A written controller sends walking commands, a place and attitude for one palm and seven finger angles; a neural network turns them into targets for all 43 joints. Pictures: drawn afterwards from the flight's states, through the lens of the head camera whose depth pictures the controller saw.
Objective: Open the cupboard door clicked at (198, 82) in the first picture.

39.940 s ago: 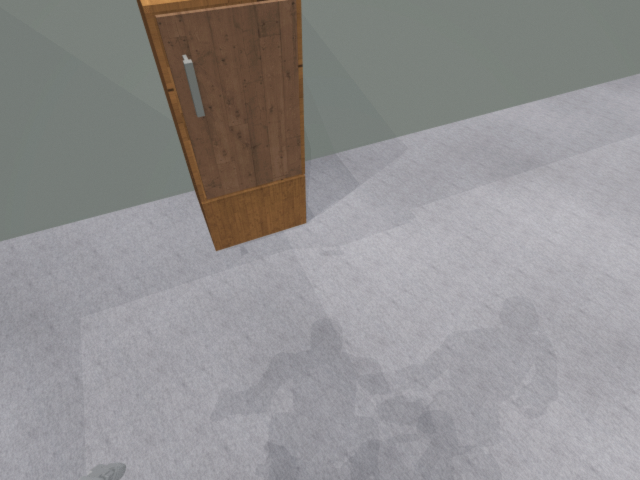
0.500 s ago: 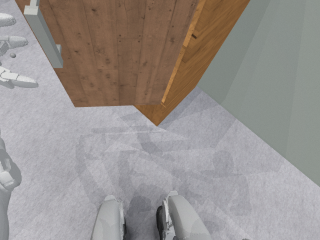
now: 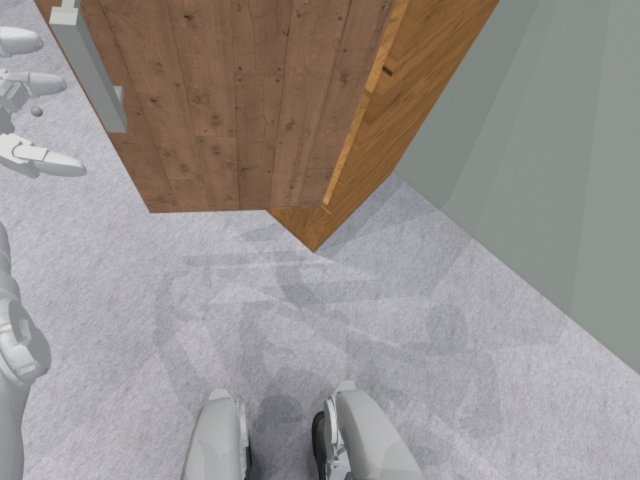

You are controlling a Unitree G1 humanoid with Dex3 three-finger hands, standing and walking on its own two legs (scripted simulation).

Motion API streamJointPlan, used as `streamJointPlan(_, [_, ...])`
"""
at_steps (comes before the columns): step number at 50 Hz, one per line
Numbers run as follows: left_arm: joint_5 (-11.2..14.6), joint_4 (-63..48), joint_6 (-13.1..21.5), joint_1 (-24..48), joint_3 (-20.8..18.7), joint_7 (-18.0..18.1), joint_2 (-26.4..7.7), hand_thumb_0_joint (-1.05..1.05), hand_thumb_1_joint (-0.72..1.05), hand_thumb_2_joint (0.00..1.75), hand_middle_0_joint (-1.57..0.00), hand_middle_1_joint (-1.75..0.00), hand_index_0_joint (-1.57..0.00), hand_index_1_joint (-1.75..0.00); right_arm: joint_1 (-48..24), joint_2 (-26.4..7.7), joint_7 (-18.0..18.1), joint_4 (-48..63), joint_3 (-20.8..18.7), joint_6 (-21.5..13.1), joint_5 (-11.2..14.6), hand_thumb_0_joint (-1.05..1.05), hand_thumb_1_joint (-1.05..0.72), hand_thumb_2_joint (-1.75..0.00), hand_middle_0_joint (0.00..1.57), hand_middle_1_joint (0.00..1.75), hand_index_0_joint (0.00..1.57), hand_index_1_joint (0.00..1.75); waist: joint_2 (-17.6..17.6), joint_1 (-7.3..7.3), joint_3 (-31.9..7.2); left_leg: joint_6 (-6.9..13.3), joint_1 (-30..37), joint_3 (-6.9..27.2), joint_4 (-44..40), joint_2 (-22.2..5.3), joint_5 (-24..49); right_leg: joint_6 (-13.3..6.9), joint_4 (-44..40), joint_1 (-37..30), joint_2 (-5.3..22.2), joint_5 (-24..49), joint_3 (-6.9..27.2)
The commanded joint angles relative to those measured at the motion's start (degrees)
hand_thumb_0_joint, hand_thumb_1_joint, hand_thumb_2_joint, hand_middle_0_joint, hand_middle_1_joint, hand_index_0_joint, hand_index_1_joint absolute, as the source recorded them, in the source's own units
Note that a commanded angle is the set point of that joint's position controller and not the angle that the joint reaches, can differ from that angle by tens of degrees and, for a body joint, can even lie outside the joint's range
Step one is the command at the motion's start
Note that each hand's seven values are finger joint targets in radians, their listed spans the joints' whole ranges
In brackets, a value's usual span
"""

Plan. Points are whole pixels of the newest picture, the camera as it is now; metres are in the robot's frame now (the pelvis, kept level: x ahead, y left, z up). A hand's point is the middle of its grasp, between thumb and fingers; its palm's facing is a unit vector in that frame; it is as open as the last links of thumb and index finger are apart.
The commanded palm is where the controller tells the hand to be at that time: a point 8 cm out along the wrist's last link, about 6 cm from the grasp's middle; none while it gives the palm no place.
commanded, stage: slide the fingers in behind the handle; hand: left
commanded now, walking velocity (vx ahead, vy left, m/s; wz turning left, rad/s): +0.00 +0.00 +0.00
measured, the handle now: (97, 65) +0.57 +0.22 +0.07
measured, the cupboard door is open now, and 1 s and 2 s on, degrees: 48 48 48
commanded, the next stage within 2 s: close the thumb around the handle in 1.30 s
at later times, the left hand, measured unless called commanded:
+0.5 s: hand (79, 111) +0.51 +0.23 +0.06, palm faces +0.03 -1.00 +0.00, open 13.9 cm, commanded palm +0.49 +0.26 +0.06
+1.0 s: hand (110, 110) +0.52 +0.20 +0.06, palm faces +0.04 -1.00 +0.00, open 13.9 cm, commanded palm +0.50 +0.24 +0.06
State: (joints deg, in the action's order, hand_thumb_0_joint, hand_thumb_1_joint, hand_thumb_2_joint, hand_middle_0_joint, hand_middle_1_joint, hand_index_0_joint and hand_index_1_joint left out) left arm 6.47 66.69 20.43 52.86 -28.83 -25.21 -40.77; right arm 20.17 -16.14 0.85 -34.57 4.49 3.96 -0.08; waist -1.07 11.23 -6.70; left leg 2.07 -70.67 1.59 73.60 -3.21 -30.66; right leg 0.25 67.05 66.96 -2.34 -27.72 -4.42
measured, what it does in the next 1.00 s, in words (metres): stands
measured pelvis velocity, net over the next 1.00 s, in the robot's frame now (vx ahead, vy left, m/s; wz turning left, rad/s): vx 0.01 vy -0.01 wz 0.01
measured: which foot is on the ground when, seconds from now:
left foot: down 0.00-1.00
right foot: down 0.00-1.00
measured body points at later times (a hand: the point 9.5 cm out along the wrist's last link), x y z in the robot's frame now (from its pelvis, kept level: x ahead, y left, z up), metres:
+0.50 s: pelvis +0.00 +0.00 +0.00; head +0.16 +0.03 +0.42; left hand +0.50 +0.29 +0.06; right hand +0.02 -0.27 -0.10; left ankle +0.02 +0.09 -0.62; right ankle +0.03 -0.13 -0.62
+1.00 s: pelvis +0.01 -0.01 +0.00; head +0.16 +0.02 +0.43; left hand +0.51 +0.26 +0.06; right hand +0.03 -0.28 -0.10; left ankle +0.02 +0.09 -0.62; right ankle +0.03 -0.13 -0.62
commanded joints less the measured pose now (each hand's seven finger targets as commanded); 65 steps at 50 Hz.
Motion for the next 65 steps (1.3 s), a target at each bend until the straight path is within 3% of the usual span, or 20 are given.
streamJointPlan(1, [0.7, -14.35, 4.6, 22.99, -0.08, 1.41, -14.33, 0.0, -0.5, 0.3, -0.3, -1.2, -0.3, -1.2, 10.49, -11.85, 0.62, 1.86, -4.81, -0.48, -0.53, 0.0, -0.9, -0.9, 0.2, 0.3, 0.2, 0.3, -15.05, -0.56, -31.02, -1.1, 33.64, 5.11, -9.38, 0.13, 25.88, -2.02, -7.05, -7.14, -1.16, 13.07, 0.73])
streamJointPlan(6, [1.16, -12.69, 4.62, 21.03, 0.88, 2.53, -11.33, 0.0, -0.5, 0.3, -0.3, -1.2, -0.3, -1.2, 10.24, -11.51, 0.35, 2.08, -4.98, -0.41, -0.44, 0.0, -0.9, -0.9, 0.2, 0.3, 0.2, 0.3, -12.03, -0.21, -28.6, -0.79, 31.47, 4.4, -9.85, 0.37, 24.15, -1.71, -7.87, -8.34, -1.16, 13.03, 0.92])
streamJointPlan(9, [0.74, -12.47, 5.28, 20.58, -1.22, 3.27, -14.27, 0.0, -0.5, 0.3, -0.3, -1.2, -0.3, -1.2, 10.1, -11.7, 0.53, 2.42, -4.8, -0.37, -0.45, 0.0, -0.9, -0.9, 0.2, 0.3, 0.2, 0.3, -11.29, -0.98, -28.57, -0.62, 29.66, 3.84, -9.94, 0.54, 23.12, -1.85, -7.6, -10.17, -1.08, 13.27, 1.43])
streamJointPlan(14, [0.97, -12.21, 6.57, 21.98, 2.23, 4.3, -8.5, 0.0, -0.5, 0.3, -0.3, -1.2, -0.3, -1.2, 9.96, -11.31, 0.23, 1.88, -5.16, -0.63, -0.65, 0.0, -0.9, -0.9, 0.2, 0.3, 0.2, 0.3, -11.53, 0.21, -27.9, -1.0, 32.16, 4.6, -10.16, 0.35, 22.55, -1.84, -7.62, -6.77, -1.05, 11.75, 0.91])
streamJointPlan(19, [0.72, -12.66, 6.8, 21.81, 1.23, 4.95, -9.33, 0.0, -0.5, 0.3, -0.3, -1.2, -0.3, -1.2, 10.31, -11.42, 0.23, 1.73, -5.37, -0.62, -0.78, 0.0, -0.9, -0.9, 0.2, 0.3, 0.2, 0.3, -11.16, -0.42, -30.26, -0.97, 32.01, 4.36, -9.7, 0.56, 24.08, -1.86, -7.21, -8.57, -0.9, 13.19, 1.22])
streamJointPlan(21, [0.63, -11.09, 6.33, 21.73, 1.45, 5.35, -9.19, 0.0, -0.5, 0.3, -0.3, -1.2, -0.3, -1.2, 10.08, -11.19, 0.3, 1.72, -5.12, -0.5, -0.62, 0.0, -0.9, -0.9, 0.2, 0.3, 0.2, 0.3, -9.06, 0.0, -28.01, -0.49, 28.7, 3.63, -9.49, 0.77, 22.19, -1.64, -7.59, -10.05, -0.92, 13.26, 1.58])
streamJointPlan(26, [0.51, -15.27, 7.53, 22.98, 2.15, 6.4, -7.46, 0.0, -0.5, 0.3, -0.3, -1.2, -0.3, -1.2, 10.25, -10.77, 0.05, 1.72, -5.56, -0.61, -0.93, 0.0, -0.9, -0.9, 0.2, 0.3, 0.2, 0.3, -12.39, -0.68, -32.87, -1.01, 33.41, 4.04, -9.14, 0.7, 27.0, -1.83, -6.89, -10.05, -0.88, 15.67, 1.48])
streamJointPlan(32, [0.04, -12.54, 6.33, 22.09, 2.53, 7.65, -6.91, 0.0, -0.5, 0.3, -0.3, -1.2, -0.3, -1.2, 10.13, -10.54, -0.11, 1.67, -5.36, -0.28, -0.75, 0.0, -0.9, -0.9, 0.2, 0.3, 0.2, 0.3, -9.66, -0.24, -29.14, -0.49, 28.3, 3.05, -9.34, 1.0, 23.09, -1.56, -7.5, -12.23, -0.88, 15.39, 1.98])
streamJointPlan(35, [0.03, -13.12, 6.99, 22.62, 1.77, 8.3, -7.54, 0.0, -0.5, 0.3, -0.3, -1.2, -0.3, -1.2, 10.14, -10.37, -0.05, 1.77, -5.32, -0.44, -0.86, 0.0, -0.9, -0.9, 0.2, 0.3, 0.2, 0.3, -9.24, -0.23, -30.05, -0.28, 27.53, 2.5, -8.97, 1.16, 23.32, -1.42, -7.43, -13.66, -0.82, 16.52, 2.43])
streamJointPlan(39, [0.08, -12.45, 7.67, 20.65, 2.33, 8.47, -6.09, 0.0, -0.5, 0.3, -0.3, -1.2, -0.3, -1.2, 10.04, -10.12, -0.38, 1.88, -5.44, -0.53, -0.88, 0.0, -0.9, -0.9, 0.2, 0.3, 0.2, 0.3, -9.1, -0.67, -30.52, -0.36, 27.33, 2.28, -8.79, 1.32, 23.79, -1.49, -7.25, -14.43, -0.87, 17.37, 2.59])
streamJointPlan(42, [0.1, -12.41, 7.32, 21.94, 4.63, 8.71, -3.29, 0.0, -0.5, 0.3, -0.3, -1.2, -0.3, -1.2, 10.05, -10.06, -0.46, 1.78, -5.59, -0.48, -0.8, 0.0, -0.9, -0.9, 0.2, 0.3, 0.2, 0.3, -8.57, 0.16, -29.48, -0.26, 27.25, 2.36, -9.13, 1.39, 21.9, -1.42, -7.81, -13.6, -0.85, 15.9, 2.56])
streamJointPlan(49, [-0.47, -13.4, 8.18, 21.99, 1.46, 9.34, -7.6, 0.0, -0.5, 0.3, -0.3, -1.2, -0.3, -1.2, 10.08, -9.99, -0.38, 1.89, -5.43, -0.6, -0.96, 0.0, -0.9, -0.9, 0.2, 0.3, 0.2, 0.3, -9.3, -0.75, -31.53, -0.2, 26.17, 1.7, -8.36, 1.48, 23.5, -1.41, -6.97, -15.89, -0.73, 18.45, 3.18])
streamJointPlan(51, [-0.27, -13.38, 8.14, 22.19, 3.26, 9.23, -5.09, 0.0, -0.5, 0.3, -0.3, -1.2, -0.3, -1.2, 10.08, -9.79, -0.47, 1.85, -5.44, -0.57, -0.89, 0.0, -0.9, -0.9, 0.2, 0.3, 0.2, 0.3, -9.38, -0.34, -30.9, -0.23, 26.88, 1.94, -8.61, 1.47, 23.84, -1.39, -7.11, -15.42, -0.81, 18.46, 2.99])
streamJointPlan(54, [0.14, -13.87, 8.39, 21.11, 2.1, 9.12, -5.98, 0.0, -0.5, 0.3, -0.3, -1.2, -0.3, -1.2, 10.27, -10.11, -0.42, 1.75, -5.72, -0.51, -0.86, 0.0, -0.9, -0.9, 0.2, 0.3, 0.2, 0.3, -9.29, -0.89, -32.6, -0.44, 28.85, 2.26, -8.75, 1.35, 25.72, -1.51, -6.91, -15.43, -0.84, 19.32, 2.7])
streamJointPlan(55, [0.38, -12.83, 7.91, 20.19, 3.07, 8.95, -4.33, 0.0, -0.5, 0.3, -0.3, -1.2, -0.3, -1.2, 10.0, -9.9, -0.48, 1.9, -5.68, -0.53, -0.75, 0.0, -0.9, -0.9, 0.2, 0.3, 0.2, 0.3, -9.07, -0.58, -31.36, -0.33, 27.67, 1.89, -8.68, 1.46, 24.42, -1.32, -7.31, -15.11, -0.82, 18.59, 2.82])
streamJointPlan(57, [0.3, -11.55, 7.27, 21.69, 3.24, 8.86, -5.02, 0.0, -0.5, 0.3, -0.3, -1.2, -0.3, -1.2, 10.05, -10.1, -0.32, 1.54, -5.48, -0.45, -0.65, 0.0, -0.9, -0.9, 0.2, 0.3, 0.2, 0.3, -6.96, 0.11, -28.2, -0.07, 24.65, 1.8, -8.95, 1.52, 21.59, -1.18, -7.83, -15.72, -0.77, 17.3, 3.0])
streamJointPlan(59, [0.05, -13.56, 7.81, 22.37, 2.84, 8.99, -5.78, 0.0, -0.5, 0.3, -0.3, -1.2, -0.3, -1.2, 10.01, -10.19, -0.25, 1.88, -5.47, -0.52, -0.79, 0.0, -0.9, -0.9, 0.2, 0.3, 0.2, 0.3, -9.42, -0.68, -30.78, -0.3, 27.09, 2.21, -9.14, 1.46, 22.82, -1.49, -7.19, -14.81, -0.71, 17.17, 2.78])
streamJointPlan(60, [0.08, -13.43, 7.93, 22.4, 4.11, 8.94, -3.92, 0.0, -0.5, 0.3, -0.3, -1.2, -0.3, -1.2, 9.95, -9.98, -0.34, 1.73, -5.63, -0.64, -0.76, 0.0, -0.9, -0.9, 0.2, 0.3, 0.2, 0.3, -9.7, -0.3, -31.14, -0.36, 28.29, 2.36, -9.03, 1.46, 23.19, -1.49, -7.35, -13.81, -0.75, 16.9, 2.73])
streamJointPlan(62, [0.38, -12.64, 7.96, 23.06, 4.63, 9.21, -2.89, 0.0, -0.5, 0.3, -0.3, -1.2, -0.3, -1.2, 10.16, -10.04, -0.34, 1.26, -5.7, -0.67, -0.85, 0.0, -0.9, -0.9, 0.2, 0.3, 0.2, 0.3, -8.34, 0.46, -29.4, -0.27, 27.79, 2.41, -9.0, 1.39, 22.53, -1.38, -7.81, -13.37, -0.82, 16.38, 2.59])
streamJointPlan(65, [0.07, -12.87, 8.43, 23.62, 4.54, 9.41, -3.34, 0.0, -0.5, 0.3, -0.3, -1.2, -0.3, -1.2, 10.04, -10.04, -0.32, 1.26, -5.64, -0.7, -0.9, 0.0, -0.9, -0.9, 0.2, 0.3, 0.2, 0.3, -10.13, 0.05, -30.11, -0.54, 28.87, 2.7, -9.15, 1.39, 23.07, -1.58, -7.32, -12.37, -0.74, 15.95, 2.37])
